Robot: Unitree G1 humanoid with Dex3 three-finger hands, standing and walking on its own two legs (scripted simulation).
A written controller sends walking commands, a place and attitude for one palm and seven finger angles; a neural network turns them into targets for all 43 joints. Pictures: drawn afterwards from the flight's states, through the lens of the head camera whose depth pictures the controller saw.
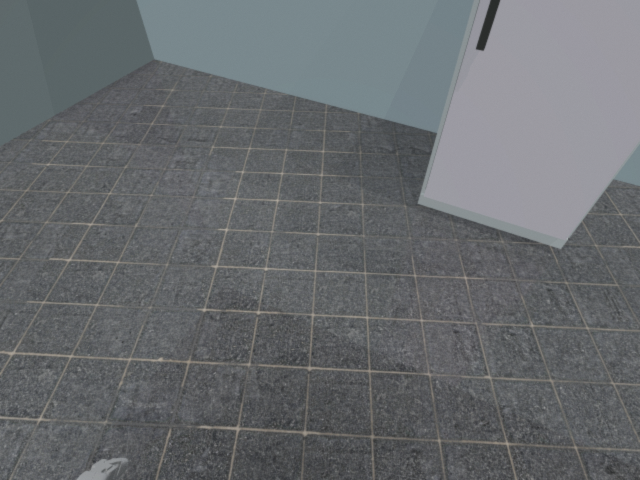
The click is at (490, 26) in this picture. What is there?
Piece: fridge door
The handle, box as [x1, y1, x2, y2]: [476, 0, 499, 50]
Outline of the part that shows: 499,0 490,1 477,43 477,49 483,50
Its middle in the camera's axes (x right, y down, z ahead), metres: +0.49 -0.68 +1.08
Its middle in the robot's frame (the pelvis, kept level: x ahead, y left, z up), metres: +1.30 -0.43 +0.12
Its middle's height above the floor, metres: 0.89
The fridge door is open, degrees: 0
